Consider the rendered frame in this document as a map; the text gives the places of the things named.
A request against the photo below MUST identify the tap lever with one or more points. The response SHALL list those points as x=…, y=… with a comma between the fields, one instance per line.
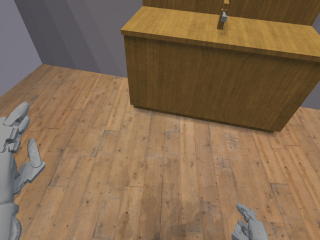
x=224, y=17

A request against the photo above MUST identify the left robot forearm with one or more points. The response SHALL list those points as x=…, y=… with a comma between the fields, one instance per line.
x=10, y=227

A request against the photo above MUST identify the left robot hand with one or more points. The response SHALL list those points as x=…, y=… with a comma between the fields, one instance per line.
x=11, y=130

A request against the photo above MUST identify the counter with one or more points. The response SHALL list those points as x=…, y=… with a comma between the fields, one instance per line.
x=253, y=71

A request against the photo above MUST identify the right robot hand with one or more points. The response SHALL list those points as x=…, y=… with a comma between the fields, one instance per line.
x=255, y=229

